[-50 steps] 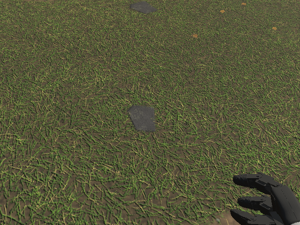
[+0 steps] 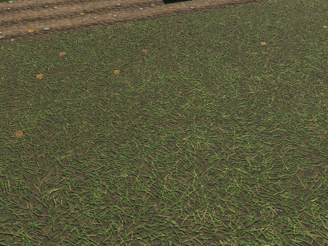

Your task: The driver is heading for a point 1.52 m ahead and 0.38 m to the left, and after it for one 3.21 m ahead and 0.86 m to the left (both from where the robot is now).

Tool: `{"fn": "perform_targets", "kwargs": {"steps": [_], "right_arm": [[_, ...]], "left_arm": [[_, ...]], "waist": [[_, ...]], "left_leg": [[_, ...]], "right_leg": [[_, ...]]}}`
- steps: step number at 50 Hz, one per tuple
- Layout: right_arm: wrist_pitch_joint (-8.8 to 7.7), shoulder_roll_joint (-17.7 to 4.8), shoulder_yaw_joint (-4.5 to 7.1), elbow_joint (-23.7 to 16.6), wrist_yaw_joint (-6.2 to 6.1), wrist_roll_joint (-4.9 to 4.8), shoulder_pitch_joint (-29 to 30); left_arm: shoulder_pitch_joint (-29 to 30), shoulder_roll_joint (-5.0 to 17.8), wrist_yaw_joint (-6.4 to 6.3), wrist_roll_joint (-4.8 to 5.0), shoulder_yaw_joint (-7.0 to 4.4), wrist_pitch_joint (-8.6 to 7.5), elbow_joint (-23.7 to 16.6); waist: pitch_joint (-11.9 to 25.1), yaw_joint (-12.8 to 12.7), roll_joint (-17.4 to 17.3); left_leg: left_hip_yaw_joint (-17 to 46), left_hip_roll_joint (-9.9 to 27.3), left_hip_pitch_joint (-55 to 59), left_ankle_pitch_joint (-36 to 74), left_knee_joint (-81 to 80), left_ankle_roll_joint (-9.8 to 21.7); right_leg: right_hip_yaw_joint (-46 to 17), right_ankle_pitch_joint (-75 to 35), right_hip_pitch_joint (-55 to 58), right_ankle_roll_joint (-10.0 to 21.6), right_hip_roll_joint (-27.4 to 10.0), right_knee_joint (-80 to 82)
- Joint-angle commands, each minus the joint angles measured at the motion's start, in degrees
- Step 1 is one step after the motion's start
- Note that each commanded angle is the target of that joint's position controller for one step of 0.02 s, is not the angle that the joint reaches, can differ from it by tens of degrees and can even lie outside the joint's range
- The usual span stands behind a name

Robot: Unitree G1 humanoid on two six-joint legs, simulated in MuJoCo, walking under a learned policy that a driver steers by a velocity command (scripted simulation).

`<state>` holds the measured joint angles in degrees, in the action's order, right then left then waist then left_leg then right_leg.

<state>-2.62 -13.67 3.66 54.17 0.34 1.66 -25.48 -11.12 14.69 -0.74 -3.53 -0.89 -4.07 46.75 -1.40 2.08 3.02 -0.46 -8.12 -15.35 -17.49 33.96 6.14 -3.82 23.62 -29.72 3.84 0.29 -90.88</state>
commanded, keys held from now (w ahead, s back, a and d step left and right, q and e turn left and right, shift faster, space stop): w+q+shift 0.48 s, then w+shift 0.52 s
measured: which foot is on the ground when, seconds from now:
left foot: down 0.00-0.24, up 0.26-0.64, down 0.66-0.98, up 1.00-1.00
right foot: up 0.00-0.22, down 0.24-0.66, up 0.68-0.94, down 0.96-1.00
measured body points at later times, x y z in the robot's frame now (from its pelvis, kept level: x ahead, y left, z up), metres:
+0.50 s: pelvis +0.46 +0.02 -0.01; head +0.48 +0.04 +0.44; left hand +0.29 +0.29 -0.12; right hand +0.77 -0.17 -0.08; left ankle +0.56 +0.19 -0.68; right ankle +0.37 -0.12 -0.72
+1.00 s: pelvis +0.94 +0.21 -0.19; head +0.96 +0.19 +0.26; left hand +0.89 +0.50 -0.29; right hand +1.08 -0.03 -0.35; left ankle +0.71 +0.17 -0.82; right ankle +1.10 +0.18 -0.89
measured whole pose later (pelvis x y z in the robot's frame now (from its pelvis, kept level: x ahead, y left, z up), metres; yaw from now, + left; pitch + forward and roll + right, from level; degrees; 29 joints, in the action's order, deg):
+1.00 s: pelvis +0.94 +0.21 -0.19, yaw +34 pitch -3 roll +2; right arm -4.7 -16.1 3.8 59.2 0.4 0.1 -23.2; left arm -10.1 14.4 1.4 -1.8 -2.9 -4.4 48.0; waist -3.1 -2.2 -1.3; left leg -0.2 -5.4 -2.0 -27.3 57.4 6.2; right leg 0.9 16.2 -29.9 2.8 -2.7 -47.0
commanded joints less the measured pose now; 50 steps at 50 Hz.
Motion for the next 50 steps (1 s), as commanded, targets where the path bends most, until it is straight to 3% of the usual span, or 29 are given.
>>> {"fn": "perform_targets", "kwargs": {"steps": [1,4,8,10,11,12,13,14,16,18,20,22,23,26,28,30,32,33,34,35,36,38,40,41,43,46,48,49,50], "right_arm": [[-2.34,-7.65,0.92,-2.97,-1.54,-0.12,-1.41],[-2.81,-9.33,1.79,-3.75,-0.57,-1.37,0.36],[-1.75,-10.99,2.73,-3.78,0.64,-3.03,-3.26],[-1.21,-11.72,3.00,-4.59,-0.03,-2.36,0.74],[-1.56,-15.08,3.78,-6.94,0.10,-1.53,8.16],[-2.22,-9.52,2.94,-8.94,0.85,-0.98,9.31],[-2.16,-1.20,0.89,-9.73,-0.17,-3.15,-1.45],[-1.61,-3.98,0.61,-9.77,-0.78,-2.66,-1.62],[1.27,-7.78,2.43,-8.57,0.88,-0.20,5.98],[3.57,-5.08,1.94,-10.47,2.35,0.93,7.64],[4.17,-4.94,1.42,-13.65,3.93,0.77,14.30],[3.91,-5.91,1.50,-14.13,4.61,2.14,15.72],[2.84,-6.82,1.97,-14.50,4.53,1.10,19.04],[1.19,-1.47,-0.39,-12.39,6.41,-0.21,18.93],[1.49,-3.79,-0.57,-10.43,5.74,0.37,17.33],[1.62,-5.38,-1.19,-10.08,3.58,3.17,20.96],[1.57,-7.98,-0.61,-5.81,0.65,3.84,9.28],[1.61,-10.50,0.93,-3.12,-0.21,3.75,-1.34],[1.43,-14.95,1.84,-0.07,0.06,2.11,-7.43],[0.74,-20.53,2.83,0.19,-0.14,0.80,-10.34],[0.96,-18.00,3.07,-0.53,0.04,0.09,-11.08],[0.52,-16.05,2.78,-1.86,-1.73,-0.07,1.20],[-1.32,-10.62,0.61,-3.60,-1.69,0.25,8.09],[-2.26,-9.91,0.30,-3.65,-1.56,0.37,10.38],[-4.20,-10.40,0.77,-3.26,-1.38,-1.33,12.99],[-4.41,-12.63,1.58,-1.69,0.11,-2.47,10.23],[-4.03,-14.14,2.04,-2.47,0.18,-1.58,17.76],[-3.92,-12.23,2.21,-2.44,0.11,-1.21,23.80],[-4.29,-0.61,-0.27,-5.30,-0.12,-1.77,15.90]], "left_arm": [[11.49,6.75,1.69,-0.52,-0.01,-0.05,-10.68],[12.29,4.30,2.45,1.16,1.43,-0.10,-10.89],[16.09,3.65,1.65,2.05,1.54,-0.57,-12.56],[0.04,6.82,1.44,1.55,-0.37,-1.37,-7.52],[-17.76,10.05,0.69,1.74,-2.51,-1.33,-3.34],[-27.35,15.23,-0.45,0.92,-4.06,-1.48,-1.16],[-20.70,14.18,-0.02,0.17,-3.53,-1.95,-3.85],[-11.84,10.92,0.53,1.34,-3.61,-1.92,-5.18],[-3.61,4.34,1.56,1.47,-2.99,-2.20,-5.22],[-6.31,5.07,1.40,2.52,-3.24,-3.85,-2.32],[-7.54,6.84,1.19,3.93,-3.88,-4.84,-0.30],[-9.69,8.73,0.67,2.68,-4.55,-5.36,2.46],[-10.13,4.23,0.54,2.68,-3.49,-6.51,3.67],[-9.50,3.57,-0.17,3.22,-2.29,-7.05,5.10],[-11.11,5.48,-0.65,2.65,-2.03,-5.74,5.18],[-17.08,8.00,-1.11,2.15,-1.94,-3.95,7.49],[-20.52,9.63,-2.41,0.49,-2.03,-0.34,10.00],[-15.94,12.12,-2.61,1.69,-3.15,1.02,9.73],[-11.15,8.13,-1.91,1.12,-2.90,1.14,7.63],[-18.40,3.77,-1.71,3.81,-1.01,-0.32,2.95],[-18.71,6.00,-1.50,3.83,-0.73,-0.77,3.24],[-7.82,8.54,-1.06,1.43,-1.51,-1.54,-0.81],[-3.36,9.12,0.27,-0.23,-2.17,0.88,-1.28],[-1.95,7.51,0.70,0.58,-1.85,1.52,-2.30],[-5.14,3.65,2.08,1.76,-1.23,0.61,-1.32],[-6.29,5.41,2.60,2.55,-2.73,0.93,1.03],[-37.98,8.57,1.65,1.84,-5.87,1.40,12.07],[-49.87,11.76,1.24,2.08,-7.09,2.05,15.43],[-43.05,11.87,2.22,0.63,-5.92,1.30,14.04]], "waist": [[-7.78,-3.17,-1.72],[-4.92,-2.99,-8.34],[-2.93,0.05,-4.66],[6.09,-8.07,-4.79],[13.93,-19.09,-5.59],[17.71,-21.67,4.10],[21.79,-11.16,16.80],[14.38,-7.30,13.74],[-2.44,-4.59,-1.57],[-6.03,-1.87,-0.01],[-7.65,-1.41,0.15],[-5.13,-2.51,1.37],[-7.01,-2.14,-2.31],[-2.65,0.00,-2.44],[-3.14,0.78,-4.68],[-5.85,-1.37,-6.26],[-3.14,3.25,-3.11],[-0.69,11.08,-3.91],[0.61,11.05,-7.33],[12.31,4.18,-15.26],[19.54,6.56,-6.18],[6.31,0.12,-2.60],[-7.92,-4.44,1.72],[-12.51,-6.62,2.24],[-7.36,-9.54,-3.69],[-6.49,-8.36,-4.19],[8.18,-24.57,-3.45],[9.60,-32.65,2.74],[7.91,-21.83,26.25]], "left_leg": [[35.24,20.34,-2.03,0.88,-22.44,13.43],[23.86,13.34,-12.04,20.80,-24.13,10.17],[22.23,11.80,-2.40,35.34,-21.84,6.10],[18.94,10.41,1.56,48.29,-3.51,2.59],[16.63,8.18,-6.47,53.14,13.00,1.68],[12.90,2.61,-14.37,21.53,37.93,0.31],[9.47,2.23,-23.63,-10.56,53.07,0.20],[6.58,5.54,-30.33,-5.35,50.42,0.79],[7.06,10.87,-27.82,1.01,43.43,0.41],[7.09,14.20,-26.98,1.30,39.29,-0.12],[4.91,15.07,-26.80,5.90,29.28,-0.04],[0.50,13.58,-27.42,15.88,27.76,0.52],[3.16,14.02,-28.84,26.67,16.66,1.15],[-4.16,8.71,0.59,60.32,5.24,1.60],[-7.70,6.42,6.57,58.92,5.22,1.71],[-11.89,3.74,5.92,46.63,-0.62,1.52],[-5.87,6.41,10.91,35.62,-11.10,3.44],[0.43,10.34,18.94,38.22,-20.21,8.25],[5.68,16.04,32.49,49.42,-14.54,10.49],[11.57,25.98,56.15,79.78,11.35,9.44],[18.39,28.41,59.51,61.50,7.12,12.78],[29.23,30.66,34.72,11.00,-13.09,15.07],[28.27,29.97,2.99,12.35,-20.09,16.36],[23.57,26.45,-8.26,16.40,-22.03,15.01],[11.70,17.18,-17.48,16.11,-21.35,10.24],[4.97,14.31,-11.91,34.02,-20.97,7.58],[-1.27,11.82,-11.43,57.12,13.01,3.08],[-2.51,4.19,-17.34,29.19,45.47,0.75],[6.74,-5.47,-28.26,-13.54,69.91,1.35]], "right_leg": [[-2.74,-6.61,-15.61,-5.92,-7.12,28.41],[2.57,-20.04,4.63,-5.68,-4.00,43.03],[5.01,-26.81,13.32,-4.50,1.03,54.66],[0.05,-27.01,28.41,-1.09,0.87,53.40],[3.56,-22.99,45.22,-1.05,1.66,48.49],[-7.85,-3.36,53.70,0.31,-8.80,55.76],[-30.51,-2.60,57.04,3.88,-25.68,62.23],[-41.07,7.79,46.55,6.91,-25.40,72.96],[-26.09,7.77,26.19,8.13,-19.57,73.92],[-15.46,-6.19,19.59,7.51,-18.29,73.57],[-6.60,-11.63,18.50,4.52,-15.32,78.31],[0.95,-24.27,25.58,4.79,-14.69,75.04],[6.56,-16.35,25.38,1.14,-10.32,72.15],[15.06,-3.95,6.84,-1.51,-6.00,68.48],[16.16,-7.93,6.00,-1.06,-6.58,63.05],[16.51,-24.02,14.33,0.04,-6.89,51.97],[12.53,-43.53,22.30,0.84,-9.09,27.38],[14.41,-39.72,19.03,-0.06,-5.44,1.83],[13.43,12.19,-0.75,1.01,1.40,-22.04],[0.85,20.56,-20.53,2.45,-1.35,-20.85],[-0.37,15.65,-27.45,3.00,-4.75,-17.68],[0.54,1.62,-31.71,-0.41,-7.64,2.52],[-2.35,0.76,-16.79,-5.43,-12.24,19.43],[-2.26,-3.17,-10.23,-6.44,-13.21,28.30],[2.36,-20.90,10.13,-4.09,-10.29,41.48],[8.33,-23.07,22.68,-0.52,-3.14,44.71],[10.87,-23.53,47.73,1.61,2.21,39.04],[6.22,-14.01,53.03,4.25,-0.91,44.83],[-18.58,-3.36,47.54,6.85,-12.44,57.45]]}}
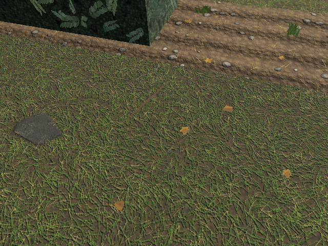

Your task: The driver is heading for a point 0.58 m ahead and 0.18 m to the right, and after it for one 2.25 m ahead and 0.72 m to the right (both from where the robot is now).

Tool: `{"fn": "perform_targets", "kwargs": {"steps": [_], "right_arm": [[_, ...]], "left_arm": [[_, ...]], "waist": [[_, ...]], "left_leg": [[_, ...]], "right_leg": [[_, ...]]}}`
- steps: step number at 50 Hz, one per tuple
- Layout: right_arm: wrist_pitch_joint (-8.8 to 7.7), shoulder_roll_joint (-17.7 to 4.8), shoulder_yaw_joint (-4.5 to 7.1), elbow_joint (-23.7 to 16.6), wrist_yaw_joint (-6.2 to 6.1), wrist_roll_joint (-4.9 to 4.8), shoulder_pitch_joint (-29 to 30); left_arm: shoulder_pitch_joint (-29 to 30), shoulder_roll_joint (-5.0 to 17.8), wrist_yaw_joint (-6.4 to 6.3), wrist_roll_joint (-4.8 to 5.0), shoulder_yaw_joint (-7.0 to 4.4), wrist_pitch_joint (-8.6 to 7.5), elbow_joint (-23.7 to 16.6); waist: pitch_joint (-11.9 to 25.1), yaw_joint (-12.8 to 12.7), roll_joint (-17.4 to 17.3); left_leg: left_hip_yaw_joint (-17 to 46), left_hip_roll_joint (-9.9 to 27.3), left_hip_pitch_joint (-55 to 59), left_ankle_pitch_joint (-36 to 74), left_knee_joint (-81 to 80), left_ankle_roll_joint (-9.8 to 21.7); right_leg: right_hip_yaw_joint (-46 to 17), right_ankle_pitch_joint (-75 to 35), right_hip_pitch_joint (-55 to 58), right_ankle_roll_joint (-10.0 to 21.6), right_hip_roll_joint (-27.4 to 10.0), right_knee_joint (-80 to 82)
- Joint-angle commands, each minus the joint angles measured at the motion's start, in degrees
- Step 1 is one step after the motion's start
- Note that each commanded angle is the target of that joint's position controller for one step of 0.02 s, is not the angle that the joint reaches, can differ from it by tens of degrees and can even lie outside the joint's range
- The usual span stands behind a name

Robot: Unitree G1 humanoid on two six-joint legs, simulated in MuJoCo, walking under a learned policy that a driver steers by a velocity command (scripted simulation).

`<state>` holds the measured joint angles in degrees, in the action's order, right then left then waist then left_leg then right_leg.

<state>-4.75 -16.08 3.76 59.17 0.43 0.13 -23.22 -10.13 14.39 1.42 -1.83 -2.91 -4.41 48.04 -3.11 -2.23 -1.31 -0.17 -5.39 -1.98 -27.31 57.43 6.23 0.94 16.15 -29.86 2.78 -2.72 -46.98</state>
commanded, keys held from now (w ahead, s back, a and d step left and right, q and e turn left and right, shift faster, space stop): w+shift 0.12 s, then w+e+shift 0.68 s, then w+shift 0.20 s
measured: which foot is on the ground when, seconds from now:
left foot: up 0.00-0.42, down 0.44-0.76, up 0.78-1.00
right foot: down 0.00-0.42, up 0.44-0.74, down 0.76-1.00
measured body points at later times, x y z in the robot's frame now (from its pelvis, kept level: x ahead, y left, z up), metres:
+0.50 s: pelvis +0.50 -0.02 -0.12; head +0.53 -0.03 +0.33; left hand +0.49 +0.27 -0.25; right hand +0.63 -0.28 -0.23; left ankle +0.52 +0.08 -0.86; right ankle +0.25 -0.12 -0.63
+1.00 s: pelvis +0.95 -0.21 -0.13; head +0.97 -0.22 +0.32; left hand +1.12 +0.01 -0.26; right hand +0.99 -0.50 -0.21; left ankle +1.16 -0.12 -0.79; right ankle +0.87 -0.18 -0.86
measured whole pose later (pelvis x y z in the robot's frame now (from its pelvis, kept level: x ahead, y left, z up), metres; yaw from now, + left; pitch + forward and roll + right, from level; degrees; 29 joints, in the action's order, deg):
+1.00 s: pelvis +0.95 -0.21 -0.13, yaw -35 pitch +1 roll -1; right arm -3.4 -12.1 -0.9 38.7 1.2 3.3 -4.7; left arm -23.0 15.3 0.1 -0.3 -2.6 -4.0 50.7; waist -1.1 -1.0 -0.6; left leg 2.1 9.1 -42.1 -13.2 59.5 -1.4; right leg -1.5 19.1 -4.3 10.0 11.5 -23.2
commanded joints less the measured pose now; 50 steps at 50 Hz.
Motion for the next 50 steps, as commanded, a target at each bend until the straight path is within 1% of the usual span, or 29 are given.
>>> {"fn": "perform_targets", "kwargs": {"steps": [1,2,3,6,9,11,12,16,19,21,22,23,24,25,26,27,28,31,33,35,37,38,39,40,41,42,43,46,50], "right_arm": [[-2.64,3.45,-1.78,-13.19,-0.52,-1.64,4.72],[-1.50,-1.46,-0.63,-11.28,-0.52,-0.42,7.16],[-0.09,-3.85,0.14,-10.88,-0.33,0.70,9.36],[4.07,-1.69,-0.52,-14.57,0.99,2.03,14.57],[3.63,-3.63,-0.34,-13.45,2.47,3.63,17.83],[1.06,-3.87,-0.04,-17.71,2.17,2.48,31.69],[0.27,-2.06,-1.04,-19.37,2.51,2.78,34.88],[-0.04,-1.11,-1.24,-15.45,3.62,1.61,25.07],[-1.26,-2.33,-1.20,-14.17,1.63,4.62,18.02],[-1.29,-7.08,0.94,-9.04,-0.46,3.81,-1.95],[-0.73,-9.26,1.68,-7.18,-0.02,3.97,-5.57],[-1.38,-9.54,0.77,-7.59,0.68,5.37,-6.61],[-1.64,-6.41,0.58,-8.50,0.95,4.72,-5.95],[-2.17,-5.12,0.98,-7.23,0.52,4.05,-8.18],[-2.72,-6.46,1.38,-7.57,-0.43,3.93,-4.13],[-3.00,-2.55,0.18,-6.48,-1.16,3.65,-1.29],[-4.00,-2.46,-0.02,-6.00,-1.36,2.93,-0.23],[-4.22,0.44,-1.08,-6.06,-1.61,1.15,7.10],[-4.10,-2.40,-0.56,-6.89,-0.92,0.32,8.79],[-3.44,-5.36,0.00,-6.96,-1.39,-0.07,5.68],[-1.99,-10.43,0.85,-9.07,-2.35,0.60,7.98],[-1.10,-10.59,1.23,-9.72,-1.87,0.71,10.26],[-0.76,-4.63,-0.24,-11.91,-0.76,1.97,10.61],[-1.80,-4.27,-0.84,-19.93,-0.47,1.29,5.92],[-2.71,-5.41,-1.39,-20.51,-0.35,1.49,9.26],[-2.64,-6.27,-1.44,-19.22,-0.40,1.72,9.25],[-1.75,-5.74,-1.54,-18.70,-0.48,2.74,9.58],[2.05,-3.64,-2.44,-18.61,0.03,3.91,6.93],[1.33,-0.68,-3.75,-23.31,1.46,2.52,19.26]], "left_arm": [[-29.87,10.40,0.13,-0.43,-2.86,1.05,8.95],[-19.67,7.85,-0.19,-0.55,-2.96,0.67,5.46],[-13.83,6.87,-0.37,-0.57,-2.57,0.35,3.75],[-10.93,7.60,-0.79,0.97,-1.99,-2.83,5.04],[-17.03,11.88,-0.66,0.14,-3.62,-2.99,7.08],[-25.07,5.98,-1.25,0.62,-2.26,-4.23,8.57],[-23.12,6.57,-1.24,0.19,-2.73,-4.84,8.03],[-17.42,6.55,-1.30,0.89,-2.59,-3.08,6.67],[-20.34,6.93,-3.34,-0.01,-2.58,-0.49,7.86],[-14.06,9.37,-4.01,0.81,-3.66,1.78,5.60],[-11.55,5.00,-3.20,1.77,-3.04,2.00,3.66],[-19.71,0.05,-3.83,4.72,-1.48,1.37,1.08],[-18.67,2.29,-4.40,5.81,-1.26,0.37,2.59],[-11.18,2.65,-4.78,3.27,-1.67,0.51,2.43],[-8.15,2.43,-3.80,1.07,-1.37,0.74,-0.65],[-2.92,2.87,-2.06,-0.23,-1.38,1.54,-1.85],[0.79,1.95,-0.62,-0.73,-0.96,2.30,-4.47],[6.11,-0.70,2.48,-0.33,0.52,3.33,-7.35],[6.69,0.02,2.70,0.39,1.26,3.25,-9.17],[3.71,2.77,2.12,0.28,0.66,2.95,-7.04],[-15.74,8.18,1.62,-0.12,-1.63,3.13,-2.30],[-23.69,11.03,0.84,0.92,-3.43,3.36,0.79],[-18.33,14.78,-0.27,2.83,-4.50,4.53,-0.34],[-16.00,20.37,-0.40,0.57,-4.60,4.89,-3.66],[-15.42,17.13,-1.35,-0.51,-4.52,5.13,-4.14],[-12.55,12.96,-2.07,-0.66,-3.70,4.49,-3.35],[-9.47,10.94,-2.39,-0.15,-2.95,3.56,-3.21],[-6.32,8.08,-2.25,1.29,-1.17,0.09,-3.05],[-9.23,8.82,-1.09,2.39,-1.67,-2.14,-1.70]], "waist": [[6.04,-4.48,27.92],[-0.35,-1.52,9.52],[-4.81,0.50,-0.74],[-8.62,5.38,4.23],[-4.00,2.35,4.38],[-6.72,-3.37,-1.17],[-7.43,-3.67,-1.57],[0.21,-0.56,1.37],[-0.03,1.67,0.20],[6.39,12.57,0.89],[5.85,12.37,-1.60],[13.56,4.65,-10.20],[16.77,7.83,-10.13],[15.49,10.88,-8.83],[15.91,7.94,-11.74],[9.81,4.75,-3.14],[2.90,3.38,-4.09],[-1.96,-0.95,-2.68],[-4.59,-3.33,-3.10],[-0.95,-4.58,-1.28],[11.05,-15.15,-3.12],[15.15,-18.66,1.46],[11.87,-13.28,13.85],[23.31,-6.11,15.93],[18.07,-6.74,6.46],[6.09,-3.75,-0.60],[1.58,0.06,-3.16],[-1.53,6.43,-1.81],[-3.53,2.88,0.07]], "left_leg": [[9.04,-4.69,-51.13,-0.81,40.60,2.87],[7.80,1.05,-49.43,4.73,34.52,2.27],[7.51,4.11,-43.96,7.48,28.04,1.41],[8.22,7.89,-32.74,13.96,7.74,-1.44],[-1.27,8.00,-27.45,25.31,0.60,-3.09],[1.68,10.43,-45.67,34.03,-10.80,-3.58],[-0.26,9.47,-39.48,41.58,-19.97,-4.00],[-3.36,6.50,-7.21,57.91,-24.16,-3.42],[-2.50,7.42,-6.22,52.37,-38.09,-4.99],[3.44,14.92,9.92,61.49,-50.72,-3.31],[5.99,19.18,20.71,63.57,-42.72,-2.39],[7.50,27.02,41.46,95.85,-14.17,-5.42],[9.66,29.50,46.18,85.23,-16.92,-3.57],[10.50,28.17,41.36,66.31,-21.83,-2.20],[18.43,31.65,29.69,36.92,-29.35,3.45],[18.03,30.06,16.26,34.03,-35.04,4.06],[17.44,31.92,6.17,38.84,-37.19,4.43],[-2.07,20.24,-11.10,43.45,-46.64,-1.81],[-9.50,19.60,-14.18,58.02,-45.84,-4.14],[-13.34,16.56,-11.08,74.88,-37.68,-4.81],[-12.16,19.34,-13.55,84.26,-9.31,-5.13],[-12.43,13.80,-22.94,49.99,14.38,-6.12],[-12.41,4.16,-35.02,-0.26,40.55,-6.46],[0.74,3.79,-48.47,-3.58,45.01,-6.97],[4.19,5.86,-54.00,1.37,40.02,-6.41],[3.61,8.75,-54.37,4.73,33.69,-6.32],[3.14,11.00,-49.10,5.62,28.95,-6.72],[1.99,14.02,-36.06,4.03,15.44,-8.45],[-3.18,12.57,-29.25,25.68,-10.22,-7.07]], "right_leg": [[-45.52,11.53,43.50,10.83,-16.98,30.96],[-44.58,22.81,31.89,12.70,-18.19,31.97],[-38.74,25.55,20.15,12.17,-16.31,30.99],[-20.88,18.63,2.67,9.81,-8.36,32.80],[-15.56,-0.96,9.00,12.95,-6.32,31.88],[-17.21,1.25,23.66,12.41,-4.33,27.96],[-15.71,5.87,18.35,10.95,-2.07,29.51],[-10.85,6.48,6.18,7.38,0.58,20.44],[-10.57,-9.12,19.12,6.64,3.90,-3.47],[-8.98,-14.57,15.72,6.42,5.50,-35.66],[-7.60,19.94,-0.56,6.43,10.17,-52.19],[-7.60,26.24,-19.61,6.34,4.96,-55.23],[-6.96,16.66,-29.51,6.63,2.30,-47.96],[-5.47,12.14,-34.13,7.04,1.21,-48.57],[-4.63,5.63,-32.13,5.73,-1.36,-43.85],[-5.18,1.88,-28.02,3.86,-4.04,-40.04],[-5.92,0.96,-26.32,2.27,-6.31,-35.11],[-1.29,-8.60,-11.35,2.51,-5.32,-19.29],[4.87,-10.66,-2.73,4.76,-3.20,-8.65],[11.02,-11.51,9.08,6.80,4.59,-2.82],[8.56,-11.49,32.56,10.54,8.24,-0.86],[1.60,-13.17,46.76,14.41,5.74,4.35],[-12.56,-10.53,45.60,16.84,-0.73,7.47],[-40.98,-8.86,58.49,26.39,-11.63,18.27],[-49.46,6.66,54.57,24.67,-14.26,29.95],[-44.43,7.55,42.62,21.82,-13.57,32.25],[-37.96,1.54,32.04,19.35,-10.77,31.69],[-22.68,-13.29,12.12,16.61,-3.28,33.67],[-10.55,-30.77,10.51,12.96,3.75,38.26]]}}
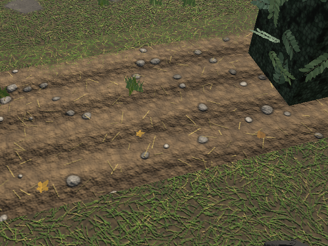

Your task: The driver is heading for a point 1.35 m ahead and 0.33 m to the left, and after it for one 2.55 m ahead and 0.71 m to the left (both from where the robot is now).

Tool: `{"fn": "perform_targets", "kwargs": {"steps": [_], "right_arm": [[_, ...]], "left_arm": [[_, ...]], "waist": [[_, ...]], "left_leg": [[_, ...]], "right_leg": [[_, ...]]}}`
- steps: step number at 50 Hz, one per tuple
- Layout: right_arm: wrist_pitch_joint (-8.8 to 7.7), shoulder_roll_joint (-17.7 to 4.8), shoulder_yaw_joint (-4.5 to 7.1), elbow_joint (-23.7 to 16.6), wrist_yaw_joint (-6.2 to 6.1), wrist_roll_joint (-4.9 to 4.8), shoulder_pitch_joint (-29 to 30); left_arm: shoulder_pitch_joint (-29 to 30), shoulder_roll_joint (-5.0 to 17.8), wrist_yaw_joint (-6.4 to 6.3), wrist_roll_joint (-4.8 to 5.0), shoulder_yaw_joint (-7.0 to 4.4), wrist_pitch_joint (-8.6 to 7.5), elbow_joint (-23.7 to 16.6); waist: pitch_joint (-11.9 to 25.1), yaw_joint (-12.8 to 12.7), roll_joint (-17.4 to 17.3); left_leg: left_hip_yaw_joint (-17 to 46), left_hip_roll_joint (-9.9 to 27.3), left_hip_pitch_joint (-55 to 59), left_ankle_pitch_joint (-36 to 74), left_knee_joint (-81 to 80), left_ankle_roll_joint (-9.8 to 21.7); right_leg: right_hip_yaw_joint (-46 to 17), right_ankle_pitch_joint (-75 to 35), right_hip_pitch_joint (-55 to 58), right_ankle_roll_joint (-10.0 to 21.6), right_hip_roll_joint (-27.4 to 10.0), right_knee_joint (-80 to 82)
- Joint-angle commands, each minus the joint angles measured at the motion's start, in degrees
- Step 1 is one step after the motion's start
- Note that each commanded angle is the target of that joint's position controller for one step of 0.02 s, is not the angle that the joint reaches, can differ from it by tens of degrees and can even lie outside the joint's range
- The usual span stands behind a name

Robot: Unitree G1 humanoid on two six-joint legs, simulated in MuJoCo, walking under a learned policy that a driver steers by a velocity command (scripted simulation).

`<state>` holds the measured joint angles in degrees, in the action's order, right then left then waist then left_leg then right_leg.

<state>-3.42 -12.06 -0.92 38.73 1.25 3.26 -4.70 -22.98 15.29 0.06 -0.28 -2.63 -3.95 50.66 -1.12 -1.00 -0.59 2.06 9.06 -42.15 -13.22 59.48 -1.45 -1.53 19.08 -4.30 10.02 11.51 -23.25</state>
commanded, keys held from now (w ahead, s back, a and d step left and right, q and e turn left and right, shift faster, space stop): w+shift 0.08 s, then shift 0.20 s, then q+shift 0.62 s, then shift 0.10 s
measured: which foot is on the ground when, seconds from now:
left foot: up 0.00-0.16, down 0.18-0.62, up 0.64-1.00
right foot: down 0.00-0.18, up 0.20-0.60, down 0.62-1.00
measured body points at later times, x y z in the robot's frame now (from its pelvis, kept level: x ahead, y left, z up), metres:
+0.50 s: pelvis +0.36 +0.05 +0.02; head +0.42 +0.05 +0.46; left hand +0.62 +0.28 -0.06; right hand +0.39 -0.23 -0.11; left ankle +0.37 +0.14 -0.73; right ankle +0.51 -0.10 -0.68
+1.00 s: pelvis +0.45 +0.04 +0.00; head +0.48 +0.07 +0.45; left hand +0.45 +0.36 -0.10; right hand +0.73 -0.13 -0.08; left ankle +0.41 +0.16 -0.71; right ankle +0.56 -0.07 -0.73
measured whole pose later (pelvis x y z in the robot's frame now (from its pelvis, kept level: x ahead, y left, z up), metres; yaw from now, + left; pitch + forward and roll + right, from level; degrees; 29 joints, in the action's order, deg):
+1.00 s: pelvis +0.45 +0.04 +0.00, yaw +28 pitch +2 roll -1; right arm 4.4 -17.6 4.7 35.8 0.6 -0.9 -8.7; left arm -6.5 16.8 -2.1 0.3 -4.7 0.0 42.1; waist -2.5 -1.0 -0.1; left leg -2.0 3.9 -24.0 -16.7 41.3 -0.9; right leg 10.8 9.5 -19.1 -1.3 -6.6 -27.5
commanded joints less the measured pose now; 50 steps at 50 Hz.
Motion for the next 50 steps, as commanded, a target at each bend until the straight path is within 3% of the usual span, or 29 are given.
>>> {"fn": "perform_targets", "kwargs": {"steps": [1,2,4,5,7,8,9,10,11,12,13,14,16,17,19,22,26,29,30,31,32,33,34,35,38,41,45,48,50], "right_arm": [[-0.28,-4.10,0.67,-3.42,0.94,-1.26,2.87],[-0.40,-4.07,0.74,-3.88,1.07,-1.91,5.01],[-0.37,-5.55,1.30,-4.32,0.80,-2.30,6.48],[-0.52,-6.19,1.57,-4.29,0.48,-1.84,5.62],[-1.34,-9.38,2.99,-1.56,-0.54,-1.21,-3.96],[-1.77,-10.54,3.66,1.64,-1.18,-1.32,-13.78],[-1.98,-12.83,4.41,4.41,-2.00,-0.70,-22.62],[-2.19,-18.26,5.47,5.37,-2.00,1.12,-25.24],[-3.54,-12.81,4.81,4.99,-0.37,-1.78,-25.93],[-3.48,-11.90,5.36,3.16,-0.30,-2.71,-19.36],[-3.65,-10.21,4.88,2.69,-0.28,-3.41,-13.30],[-3.80,-8.60,4.09,2.99,-0.27,-3.55,-10.20],[-3.92,-8.13,3.51,5.09,0.11,-3.23,-10.22],[-3.76,-8.11,3.42,5.50,0.19,-3.42,-9.48],[-3.24,-11.71,4.66,5.33,-0.33,-3.75,-7.97],[-1.33,-15.50,6.45,4.37,-1.54,-4.44,-7.33],[1.24,-15.05,7.25,4.20,-2.60,-5.68,-10.31],[2.69,-13.47,7.44,1.81,-3.75,-5.38,-7.38],[2.91,-11.74,7.10,0.82,-3.81,-5.12,-6.97],[2.94,-7.56,5.93,-0.48,-3.63,-3.96,-8.54],[2.45,-5.16,5.20,-1.17,-3.24,-3.97,-17.83],[2.74,-10.70,6.05,-0.35,-2.57,-4.40,-22.07],[3.62,-14.09,7.24,-0.18,-2.63,-5.06,-18.39],[4.89,-15.36,8.03,0.12,-3.17,-5.10,-15.11],[7.20,-12.44,7.91,-2.05,-3.60,-4.60,-12.59],[7.06,-9.40,6.98,-4.53,-3.14,-4.70,-9.70],[7.03,-9.42,6.72,-6.01,-1.46,-4.56,-7.28],[7.50,-10.13,7.11,-6.33,-0.55,-4.17,-6.84],[7.56,-9.89,7.47,-4.53,-0.36,-3.73,-10.52]], "left_arm": [[2.06,8.15,0.61,1.46,-2.15,-2.90,-3.91],[-0.01,8.48,0.75,1.92,-2.23,-3.28,-3.27],[-1.43,9.79,0.56,1.53,-2.47,-3.44,-2.44],[-1.88,10.82,0.25,0.96,-2.62,-3.30,-2.14],[-2.06,12.65,-0.75,-0.61,-3.04,-2.62,-1.60],[0.40,13.07,-1.11,-1.06,-3.18,-2.04,-1.86],[2.46,11.36,-1.34,-0.99,-2.74,-1.84,-2.75],[-6.15,1.33,-1.21,0.29,-0.76,-1.54,-4.03],[-9.13,1.44,0.13,1.65,0.97,-1.68,-1.59],[-2.47,7.36,0.04,3.21,-0.60,-1.11,-3.33],[5.74,8.94,-0.20,2.97,-0.80,-0.74,-6.61],[9.44,8.43,-0.30,2.28,-0.84,-0.39,-7.29],[9.30,6.02,-0.14,0.45,-0.60,0.15,-9.05],[8.16,4.47,-0.21,0.22,-0.21,0.19,-9.46],[9.43,3.13,-0.74,0.28,0.42,0.34,-10.74],[15.14,3.45,-1.36,0.12,0.88,0.64,-12.24],[22.25,5.57,-1.64,0.52,0.17,1.59,-14.45],[20.82,7.30,-1.12,0.35,-0.93,0.68,-14.19],[18.28,7.93,-1.11,-0.23,-1.32,0.07,-13.41],[14.39,10.57,-1.70,-1.40,-1.95,-0.07,-13.01],[14.57,10.45,-1.84,-3.15,-1.60,0.74,-14.04],[16.16,9.41,-1.80,-1.71,-2.04,1.53,-14.65],[18.20,6.57,-2.13,-0.99,-1.63,1.89,-15.49],[19.65,5.14,-2.35,-0.88,-1.27,2.25,-15.49],[23.04,5.87,-2.84,-1.52,-1.55,2.85,-15.16],[21.07,6.70,-3.47,-1.42,-2.31,2.90,-14.21],[21.53,9.62,-3.25,-0.79,-3.76,3.12,-13.91],[19.09,10.82,-2.21,0.55,-4.43,3.04,-12.61],[18.97,9.99,-1.76,2.00,-4.29,3.16,-11.67]], "waist": [[-4.80,0.08,-0.68],[-4.05,-1.65,-0.78],[-3.02,-2.53,0.11],[-1.89,-1.98,1.27],[4.19,2.59,4.40],[7.85,7.84,4.79],[11.39,11.94,4.20],[19.73,5.79,-15.38],[34.40,8.28,-17.22],[27.36,9.20,-8.56],[16.93,7.55,-2.13],[9.49,5.40,3.00],[4.69,0.95,0.74],[4.18,-0.60,-0.55],[3.96,-1.74,-1.48],[6.78,-0.89,-2.88],[7.58,1.21,-5.41],[6.81,-0.94,-6.80],[7.66,-1.76,-5.65],[12.22,-1.47,2.51],[17.68,3.22,14.77],[21.09,3.93,15.87],[17.37,2.60,12.01],[12.86,2.01,7.59],[6.25,3.42,8.17],[7.50,2.19,8.85],[9.54,1.82,9.46],[9.01,1.43,9.93],[8.95,3.56,8.61]], "left_leg": [[-6.20,-2.99,14.20,18.35,-18.46,1.67],[-7.03,-4.19,16.10,23.63,-22.28,2.70],[-7.60,-6.54,15.89,25.12,-27.56,4.41],[-8.06,-8.53,16.49,22.54,-28.94,5.28],[-6.78,-12.45,24.74,16.95,-30.57,6.62],[-6.26,-11.82,33.59,20.57,-33.77,6.99],[-2.96,-6.39,45.09,27.37,-32.76,7.97],[14.35,13.33,65.20,65.70,-21.40,15.73],[34.36,15.13,78.27,51.54,-28.34,22.21],[27.17,13.42,70.28,42.14,-32.20,20.52],[20.17,10.75,59.09,40.15,-34.77,18.13],[16.19,9.13,48.77,43.07,-37.60,17.19],[12.83,5.18,37.14,47.82,-42.24,17.00],[11.27,3.94,34.34,48.90,-43.55,17.30],[8.44,1.79,29.87,52.10,-44.15,17.33],[4.60,-2.33,25.63,48.73,-42.30,14.91],[10.24,-2.73,27.48,31.66,-38.13,11.50],[16.55,-4.13,28.07,18.08,-32.57,9.08],[16.05,-6.94,26.02,12.80,-27.57,7.04],[11.36,-11.37,17.94,-4.98,-13.98,4.06],[5.87,-16.78,6.31,-29.13,-3.19,1.82],[4.94,-11.44,4.00,-27.55,7.74,-0.46],[3.51,-9.02,1.05,-22.17,12.89,-1.85],[2.98,-7.26,0.87,-17.45,14.25,-2.88],[0.19,-5.98,5.30,-10.06,13.49,-4.01],[-1.37,-4.74,6.25,-7.18,5.63,-3.89],[-3.46,-3.73,14.57,-4.19,-6.51,-1.97],[-5.49,-5.91,20.65,-5.47,-16.13,0.37],[-7.06,-8.62,28.76,0.88,-28.62,3.21]], "right_leg": [[-7.52,-35.00,-13.44,4.68,-10.91,16.55],[-8.20,-37.26,-10.04,3.82,-12.32,18.61],[-7.73,-47.88,0.18,1.96,-14.32,17.57],[-7.41,-58.86,5.16,1.01,-15.21,13.49],[-8.19,-73.69,11.59,-1.97,-16.78,-0.30],[-6.87,-72.18,10.28,-3.25,-15.66,-12.12],[-6.01,-59.98,2.86,-4.33,-12.76,-26.25],[-2.14,4.48,-16.49,-7.29,-3.50,-53.93],[-14.77,15.58,-28.22,-8.66,-1.13,-65.81],[-13.98,12.44,-30.33,-8.93,-5.41,-64.17],[-10.04,8.97,-31.43,-9.28,-8.67,-59.55],[-7.53,7.85,-31.49,-10.03,-10.08,-57.34],[-4.23,5.28,-27.40,-10.58,-12.76,-51.99],[-3.74,4.46,-26.61,-11.13,-13.52,-48.23],[-2.61,2.01,-25.66,-12.68,-13.75,-37.86],[-1.24,-9.42,-19.23,-14.11,-10.57,-21.80],[-3.99,-16.27,-17.60,-14.46,-8.43,-11.14],[-5.96,-18.52,-13.73,-13.19,-9.19,-1.76],[-5.81,-24.26,-8.36,-11.49,-11.70,2.49],[-13.76,-41.34,3.16,-6.66,-23.29,0.33],[-29.20,-55.91,13.09,3.17,-37.16,-0.95],[-33.48,-49.84,12.87,8.27,-41.08,-0.55],[-28.09,-36.95,9.36,7.45,-36.87,0.99],[-20.83,-27.23,3.63,4.53,-32.01,2.45],[-8.93,-21.17,-9.42,1.82,-26.34,6.56],[-3.84,-23.82,-7.18,2.95,-27.31,7.08],[1.61,-22.98,-7.51,2.12,-29.64,6.52],[2.46,-21.21,-7.38,0.94,-30.41,4.21],[4.60,-17.87,-9.50,-2.63,-28.91,-1.37]]}}
Keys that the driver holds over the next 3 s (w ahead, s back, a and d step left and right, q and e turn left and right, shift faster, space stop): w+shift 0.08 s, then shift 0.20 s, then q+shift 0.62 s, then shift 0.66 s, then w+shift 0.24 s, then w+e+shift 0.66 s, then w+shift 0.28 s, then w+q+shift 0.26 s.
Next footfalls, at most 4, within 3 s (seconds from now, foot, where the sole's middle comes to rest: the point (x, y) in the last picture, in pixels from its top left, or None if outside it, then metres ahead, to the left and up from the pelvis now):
0.18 left None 0.41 0.14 -0.77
0.62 right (189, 221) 0.60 -0.06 -0.77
1.02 left None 0.44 0.18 -0.77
1.40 right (182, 232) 0.55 -0.03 -0.77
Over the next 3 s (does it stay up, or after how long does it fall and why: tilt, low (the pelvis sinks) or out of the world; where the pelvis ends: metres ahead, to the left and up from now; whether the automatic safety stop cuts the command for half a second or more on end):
stays up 1.37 0.31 0.01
